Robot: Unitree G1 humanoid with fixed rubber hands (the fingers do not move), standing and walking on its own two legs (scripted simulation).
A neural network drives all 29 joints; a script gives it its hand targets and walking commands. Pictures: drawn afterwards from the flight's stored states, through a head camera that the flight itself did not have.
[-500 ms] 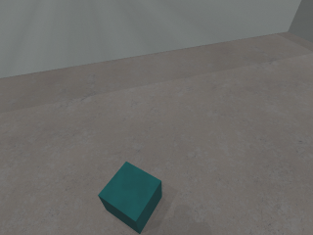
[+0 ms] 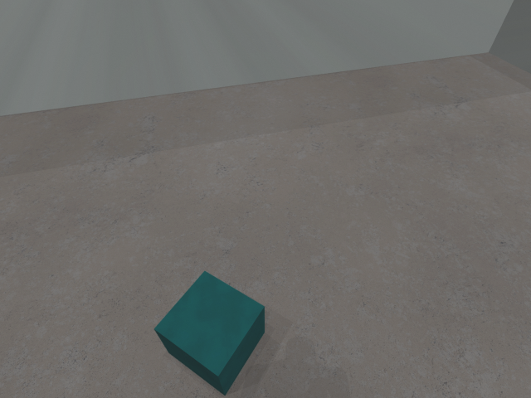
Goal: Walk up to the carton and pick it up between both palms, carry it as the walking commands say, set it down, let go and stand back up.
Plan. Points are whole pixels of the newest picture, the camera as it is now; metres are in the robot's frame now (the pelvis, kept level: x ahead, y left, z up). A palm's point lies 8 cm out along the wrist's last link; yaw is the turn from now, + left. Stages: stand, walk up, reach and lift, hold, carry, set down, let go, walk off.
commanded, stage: walk up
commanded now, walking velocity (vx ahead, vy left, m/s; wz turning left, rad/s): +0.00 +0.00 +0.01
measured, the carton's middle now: (214, 330) +0.51 +0.20 -0.67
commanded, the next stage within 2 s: none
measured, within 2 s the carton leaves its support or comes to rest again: neither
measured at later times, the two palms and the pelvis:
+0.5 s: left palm out of the picture -0.04 +0.26 -0.12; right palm out of the picture -0.01 -0.21 -0.15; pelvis +0.01 +0.03 +0.00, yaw -6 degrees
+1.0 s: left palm out of the picture +0.16 +0.46 -0.14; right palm out of the picture +0.01 -0.04 -0.12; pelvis +0.03 +0.21 +0.00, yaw -20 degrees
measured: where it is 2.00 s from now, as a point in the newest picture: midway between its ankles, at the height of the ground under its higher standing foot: outside the picture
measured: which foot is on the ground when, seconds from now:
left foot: down 0.00-0.34, up 0.36-0.76, down 0.78-1.00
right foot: down 0.00-0.78, up 0.80-1.00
